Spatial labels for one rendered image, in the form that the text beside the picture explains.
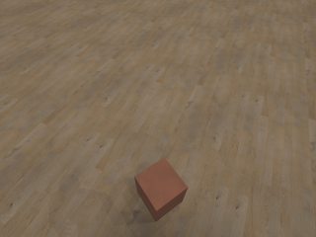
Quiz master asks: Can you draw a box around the carton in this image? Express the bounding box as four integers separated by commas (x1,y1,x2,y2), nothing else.
134,157,188,221

